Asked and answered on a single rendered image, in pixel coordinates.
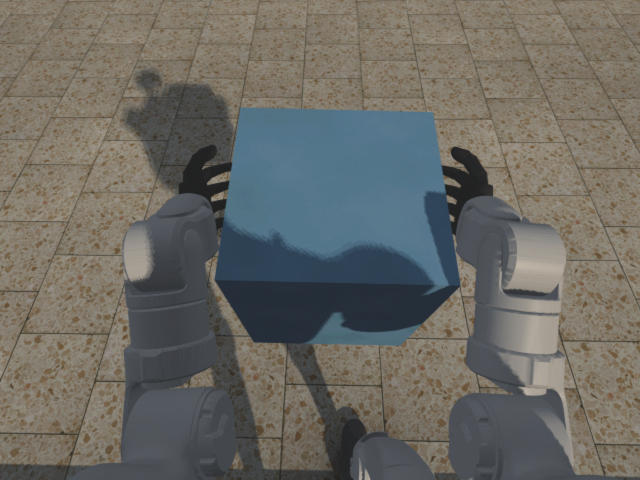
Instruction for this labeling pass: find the robot right upper arm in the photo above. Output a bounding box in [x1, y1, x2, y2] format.
[448, 393, 618, 480]

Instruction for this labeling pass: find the robot left forearm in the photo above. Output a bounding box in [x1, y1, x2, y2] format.
[121, 193, 219, 461]

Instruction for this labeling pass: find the right robot shin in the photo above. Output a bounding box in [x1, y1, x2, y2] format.
[350, 431, 389, 480]

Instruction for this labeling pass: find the robot left upper arm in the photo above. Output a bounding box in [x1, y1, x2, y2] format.
[67, 386, 237, 480]

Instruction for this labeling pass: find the robot right hand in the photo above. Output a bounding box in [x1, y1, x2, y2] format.
[442, 147, 493, 237]

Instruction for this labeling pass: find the robot left hand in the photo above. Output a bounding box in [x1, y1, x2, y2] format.
[179, 145, 232, 230]

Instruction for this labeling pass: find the robot right forearm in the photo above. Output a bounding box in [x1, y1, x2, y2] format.
[456, 196, 574, 463]

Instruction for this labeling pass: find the carton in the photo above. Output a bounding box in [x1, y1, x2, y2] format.
[215, 107, 461, 346]

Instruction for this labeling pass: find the robot right thigh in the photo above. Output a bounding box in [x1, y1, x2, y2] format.
[354, 437, 437, 480]

